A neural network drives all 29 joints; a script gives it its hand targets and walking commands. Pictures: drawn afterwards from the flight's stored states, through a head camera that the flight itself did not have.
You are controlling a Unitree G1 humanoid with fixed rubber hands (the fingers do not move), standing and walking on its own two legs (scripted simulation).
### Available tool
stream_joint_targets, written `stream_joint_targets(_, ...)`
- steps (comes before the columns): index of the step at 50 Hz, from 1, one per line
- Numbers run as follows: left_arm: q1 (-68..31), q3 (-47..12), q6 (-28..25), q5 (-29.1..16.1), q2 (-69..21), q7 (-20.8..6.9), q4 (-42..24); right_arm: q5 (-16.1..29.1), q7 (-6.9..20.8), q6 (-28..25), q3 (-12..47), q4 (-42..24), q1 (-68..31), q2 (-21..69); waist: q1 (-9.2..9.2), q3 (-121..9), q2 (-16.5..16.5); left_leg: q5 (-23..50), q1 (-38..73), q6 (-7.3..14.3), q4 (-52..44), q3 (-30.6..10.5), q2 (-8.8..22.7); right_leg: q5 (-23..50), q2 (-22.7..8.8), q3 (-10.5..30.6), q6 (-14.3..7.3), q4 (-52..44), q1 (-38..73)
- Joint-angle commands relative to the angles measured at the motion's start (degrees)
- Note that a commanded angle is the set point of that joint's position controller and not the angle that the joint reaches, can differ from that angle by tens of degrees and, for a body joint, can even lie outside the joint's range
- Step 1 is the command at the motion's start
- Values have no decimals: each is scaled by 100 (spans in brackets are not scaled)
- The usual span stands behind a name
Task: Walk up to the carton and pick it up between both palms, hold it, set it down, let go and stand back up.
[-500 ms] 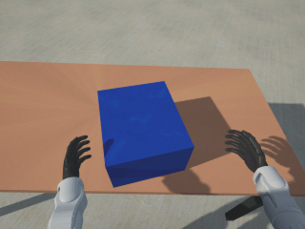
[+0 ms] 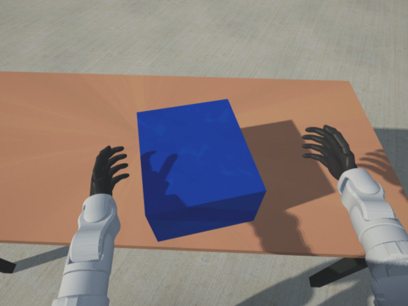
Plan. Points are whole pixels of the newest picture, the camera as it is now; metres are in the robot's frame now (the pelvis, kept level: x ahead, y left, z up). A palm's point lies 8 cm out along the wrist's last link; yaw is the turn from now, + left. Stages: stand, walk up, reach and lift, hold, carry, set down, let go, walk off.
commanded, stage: reach and lift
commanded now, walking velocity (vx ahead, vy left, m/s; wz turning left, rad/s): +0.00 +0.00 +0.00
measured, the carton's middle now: (194, 166) +0.44 +0.09 -0.06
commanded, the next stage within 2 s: none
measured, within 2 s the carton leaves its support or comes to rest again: neither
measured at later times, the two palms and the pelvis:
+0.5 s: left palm (103, 167) +0.34 +0.25 +0.06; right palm (320, 130) +0.47 -0.18 +0.09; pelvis +0.00 +0.00 +0.00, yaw +1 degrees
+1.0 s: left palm (122, 203) +0.31 +0.23 -0.04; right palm (294, 169) +0.44 -0.16 -0.03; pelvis -0.01 +0.00 -0.02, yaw +1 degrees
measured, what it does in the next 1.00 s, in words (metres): stands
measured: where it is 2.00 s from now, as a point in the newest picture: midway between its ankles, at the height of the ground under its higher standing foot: outside the picture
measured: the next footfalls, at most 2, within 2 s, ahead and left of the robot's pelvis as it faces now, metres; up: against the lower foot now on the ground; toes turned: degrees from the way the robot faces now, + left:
none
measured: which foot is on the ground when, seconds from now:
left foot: down 0.00-1.00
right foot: down 0.00-1.00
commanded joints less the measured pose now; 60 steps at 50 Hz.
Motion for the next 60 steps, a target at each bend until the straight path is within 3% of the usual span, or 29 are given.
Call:
stream_joint_targets(1, -1579, 200, -133, -84, 597, -43, -733, -7, -24, -73, -350, -901, -2093, -1197, 116, -2547, -559, 1280, 1376, 287, 344, -94, -635, 1830, 243, 145, 161, -60, 376)
stream_joint_targets(4, -1933, 163, -139, -174, 628, -98, -709, -53, -83, -55, -420, -827, -2435, -1265, 4, -2683, -616, 1437, 1419, 216, 418, -118, -613, 2062, 283, 55, 171, -35, 357)
stream_joint_targets(6, -2169, 219, -137, -195, 732, -142, -651, -120, -141, -38, -408, -930, -2779, -1246, 27, -2821, -692, 1377, 1325, 235, 372, -111, -609, 2195, 268, 40, 229, 8, 433)
stream_joint_targets(10, -2465, 37, -137, -257, 722, -10, -1069, -69, -136, -58, -533, -819, -2897, -1370, 19, -3255, -314, 1670, 1580, 111, 489, -141, -575, 1965, 351, -85, 136, -25, 101)
stream_joint_targets(11, -2457, -6, -44, -225, 668, -22, -756, -88, -125, 23, -474, -505, -2984, -1364, -17, -2994, -368, 1562, 1548, 108, 483, -168, -561, 1826, 356, -87, 123, -46, 10)
stream_joint_targets(14, -2591, 135, 97, -152, 788, -58, -809, -4, -165, 114, -355, -410, -3204, -1343, 105, -3294, -234, 1782, 1489, 127, 524, -150, -596, 2184, 332, -61, 168, 40, 256)
stream_joint_targets(17, -2918, 168, 48, -222, 896, -74, -433, 14, -154, 167, -294, -152, -3577, -1212, 138, -3371, -319, 1439, 1225, 178, 534, -167, -601, 1857, 269, -32, 212, 47, 121)
stream_joint_targets(20, -3062, 181, -171, -302, 875, -17, -173, -107, -111, 63, -324, -234, -3827, -1167, 274, -3612, -576, 1519, 948, 186, 631, -148, -577, 1841, 307, -69, 252, 124, 106)
stream_joint_targets(25, -2821, 290, -578, 46, 621, -220, 1143, -195, -119, -86, -33, 1236, -3602, -808, 268, -3000, -616, 1537, 558, 198, 661, -119, -581, 2093, 264, -33, 266, 228, 177)
stream_joint_targets(26, -2980, 264, -743, 31, 637, -218, 929, -144, -114, -242, -21, 1160, -3702, -803, 344, -3333, -430, 1693, 557, 156, 676, -95, -604, 2283, 238, -40, 288, 265, 240)
stream_joint_targets(28, -2832, 228, -1098, 165, 427, -252, 1219, -249, -101, -541, -26, 1631, -3542, -632, 233, -3333, -358, 1968, 480, 112, 810, -113, -572, 2604, 252, -97, 285, 360, 140)
stream_joint_targets(30, -2950, 342, -1414, 198, 567, -212, 1105, -350, -146, -885, -97, 1354, -3811, -711, 306, -3795, -469, 2083, 342, 119, 907, -56, -595, 2917, 282, -115, 368, 449, 215)
stream_joint_targets(31, -2576, 192, -1597, 204, 330, -251, 1437, -391, -159, -1049, -9, 1603, -3575, -529, 200, -3730, -583, 2201, 246, 134, 1014, -95, -567, 3143, 286, -123, 399, 534, 249)
stream_joint_targets(33, -2596, 51, -1997, 262, 170, -217, 1262, -521, -169, -1444, -251, 1715, -3524, -639, 81, -4230, -179, 2714, 529, -49, 1211, -159, -494, 3301, 375, -285, 308, 622, -129)
stream_joint_targets(34, -2710, 12, -2148, 291, 202, -172, 1375, -467, -133, -1566, -207, 1949, -3601, -684, 147, -4266, -24, 2734, 700, -90, 1241, -186, -484, 2935, 400, -316, 226, 511, -388)
stream_joint_targets(35, -2654, -9, -2269, 322, 110, -152, 1729, -521, -128, -1659, -198, 2168, -3629, -598, 149, -4139, -110, 2590, 679, -60, 1295, -191, -452, 2542, 412, -328, 178, 450, -739)
stream_joint_targets(37, -2839, -60, -2519, 225, 181, -27, 1708, -489, -88, -1801, -208, 2158, -3797, -653, 230, -4471, -50, 2632, 666, -82, 1424, -182, -435, 2194, 448, -351, 119, 478, -994)
stream_joint_targets(38, -2821, -79, -2619, 243, 126, 5, 1984, -553, -96, -1876, -300, 2384, -3751, -655, 143, -4515, -46, 2567, 643, -86, 1477, -195, -411, 2042, 452, -379, 110, 477, -1183)
stream_joint_targets(39, -3024, -19, -2748, 168, 203, 58, 1939, -645, -125, -1973, -365, 2153, -4046, -686, 238, -4882, -171, 2590, 528, -84, 1575, -179, -403, 2019, 465, -408, 137, 533, -1296)
stream_joint_targets(41, -3075, -78, -2982, 26, 305, 133, 1915, -688, -202, -2144, -392, 1944, -4172, -728, 200, -5333, -416, 2569, 373, -63, 1663, -159, -430, 2280, 460, -377, 213, 640, -1103)
stream_joint_targets(43, -2903, -150, -3246, 50, 158, 96, 2461, -773, -243, -2260, -339, 2355, -3977, -552, 164, -5354, -516, 2368, 175, -67, 1689, -189, -398, 2279, 475, -394, 225, 756, -1206)
stream_joint_targets(44, -3050, -133, -3391, -33, 178, 112, 2481, -757, -241, -2330, -335, 2247, -4094, -568, 209, -5540, -544, 2282, 12, -80, 1716, -166, -405, 2196, 465, -392, 226, 823, -1215)
stream_joint_targets(47, -3240, 0, -3667, -166, 352, 76, 3174, -730, -305, -2339, -195, 2420, -4356, -440, 281, -5451, -995, 1883, -597, 35, 1776, -74, -467, 2120, 408, -290, 364, 993, -1160)
stream_joint_targets(48, -3490, -56, -3747, -279, 406, 62, 3199, -689, -315, -2347, -220, 2368, -4464, -444, 203, -5517, -1000, 1680, -797, 30, 1776, -55, -477, 2012, 375, -249, 402, 1081, -1169)
stream_joint_targets(51, -3432, -29, -3826, -218, 389, 65, 3534, -424, -298, -2377, 60, 2708, -4374, -412, 406, -5438, -802, 1860, -796, -45, 1906, -22, -482, 2093, 381, -247, 354, 1174, -1123)
stream_joint_targets(53, -3371, -87, -3776, -202, 333, 1, 3980, -274, -299, -2313, 217, 3201, -4370, -455, 323, -4935, -840, 1628, -896, -45, 1846, -65, -474, 1932, 373, -224, 350, 1206, -1170)
stream_joint_targets(54, -3396, -57, -3749, -211, 365, -33, 4180, -218, -310, -2298, 358, 3331, -4423, -390, 408, -4746, -919, 1477, -1030, 2, 1841, -22, -485, 1786, 334, -166, 353, 1187, -1181)
stream_joint_targets(55, -3560, -126, -3768, -284, 367, -61, 4251, -209, -305, -2299, 304, 3427, -4488, -413, 343, -4647, -874, 1379, -1153, -7, 1840, -43, -473, 1678, 301, -172, 363, 1243, -1272)
stream_joint_targets(60, -4008, -176, -3836, -355, 358, -44, 4215, -125, -267, -2264, 446, 3409, -4657, -192, 414, -4670, -713, 1163, -1245, -49, 2004, 19, -440, 1124, 271, -149, 317, 1323, -1739)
